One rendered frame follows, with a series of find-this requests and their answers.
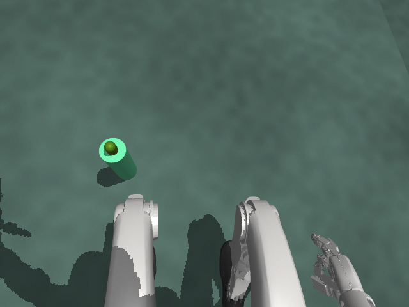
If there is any right robot hand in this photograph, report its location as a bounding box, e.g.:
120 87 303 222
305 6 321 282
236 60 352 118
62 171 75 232
311 234 364 300

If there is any bottle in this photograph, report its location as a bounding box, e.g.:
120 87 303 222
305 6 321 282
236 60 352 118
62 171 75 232
99 138 137 180

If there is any right robot foot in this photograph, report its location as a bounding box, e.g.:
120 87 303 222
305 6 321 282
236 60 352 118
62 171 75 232
219 240 244 307

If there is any right robot arm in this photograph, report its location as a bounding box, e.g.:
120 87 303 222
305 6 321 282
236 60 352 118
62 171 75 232
339 290 376 307

